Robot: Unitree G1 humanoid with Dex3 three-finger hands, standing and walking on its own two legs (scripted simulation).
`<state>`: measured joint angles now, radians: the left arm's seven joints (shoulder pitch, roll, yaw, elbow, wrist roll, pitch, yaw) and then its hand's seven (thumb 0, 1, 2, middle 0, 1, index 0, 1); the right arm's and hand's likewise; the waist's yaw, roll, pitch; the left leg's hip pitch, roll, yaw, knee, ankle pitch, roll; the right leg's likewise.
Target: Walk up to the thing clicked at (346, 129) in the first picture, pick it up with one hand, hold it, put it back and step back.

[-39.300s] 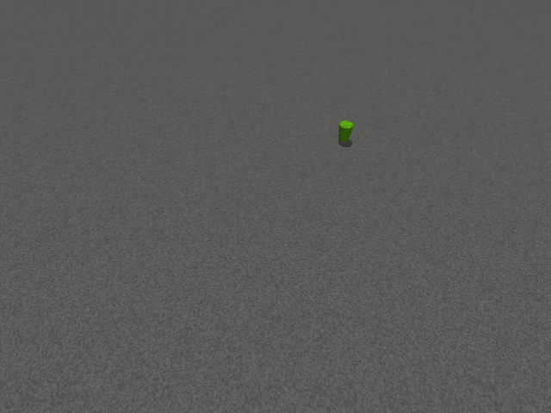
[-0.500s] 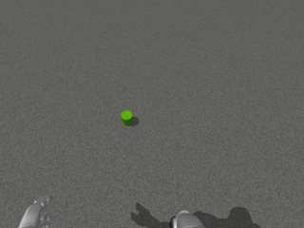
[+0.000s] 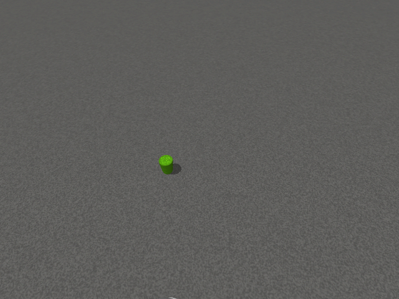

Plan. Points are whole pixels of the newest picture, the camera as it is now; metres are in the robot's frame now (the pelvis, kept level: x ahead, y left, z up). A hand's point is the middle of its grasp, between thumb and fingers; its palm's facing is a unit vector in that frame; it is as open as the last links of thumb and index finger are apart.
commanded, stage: step back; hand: left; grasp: from above
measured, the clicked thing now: (166, 165) +0.98 +0.28 -0.71
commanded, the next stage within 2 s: stand in 0.96 s
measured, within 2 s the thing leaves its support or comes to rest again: neither
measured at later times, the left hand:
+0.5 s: hand out of the picture +0.11 +0.27 -0.14, palm faces +0.05 -0.92 -0.40, open 7.4 cm
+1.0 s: hand out of the picture +0.12 +0.29 -0.15, palm faces +0.10 -0.93 -0.34, open 7.4 cm
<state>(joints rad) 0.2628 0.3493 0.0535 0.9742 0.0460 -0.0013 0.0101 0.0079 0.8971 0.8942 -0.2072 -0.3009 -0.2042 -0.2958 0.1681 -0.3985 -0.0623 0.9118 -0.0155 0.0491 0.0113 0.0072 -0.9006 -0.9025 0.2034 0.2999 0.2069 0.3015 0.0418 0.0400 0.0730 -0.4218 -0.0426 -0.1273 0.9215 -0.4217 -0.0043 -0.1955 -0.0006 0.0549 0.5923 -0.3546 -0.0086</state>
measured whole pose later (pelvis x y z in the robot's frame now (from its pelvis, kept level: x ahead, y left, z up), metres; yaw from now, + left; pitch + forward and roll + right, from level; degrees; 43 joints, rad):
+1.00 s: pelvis +0.04 +0.02 +0.01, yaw +5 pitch -2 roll +0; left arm 0.08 0.38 0.03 1.07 0.00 -0.01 0.00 0.01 0.90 0.89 -0.20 -0.30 -0.20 -0.30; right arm 0.13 -0.33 -0.02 1.10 -0.02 -0.02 0.00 0.01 -0.90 -0.90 0.20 0.30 0.21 0.30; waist 0.01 -0.02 0.08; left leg -0.17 0.01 -0.02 0.51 -0.31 -0.01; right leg -0.23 -0.05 -0.04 0.50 -0.24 0.03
